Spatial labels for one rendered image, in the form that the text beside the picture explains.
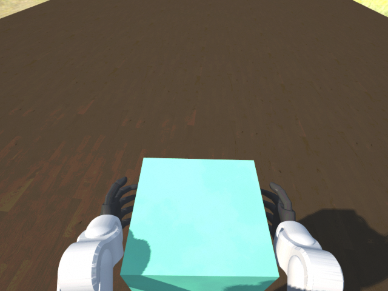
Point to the left robot hand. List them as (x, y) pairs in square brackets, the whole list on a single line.
[(114, 202)]

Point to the carton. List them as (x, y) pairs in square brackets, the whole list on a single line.
[(198, 225)]

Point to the robot right forearm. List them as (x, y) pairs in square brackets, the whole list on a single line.
[(307, 266)]

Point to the robot left forearm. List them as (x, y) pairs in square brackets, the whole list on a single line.
[(87, 265)]

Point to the right robot hand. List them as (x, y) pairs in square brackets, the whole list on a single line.
[(281, 209)]

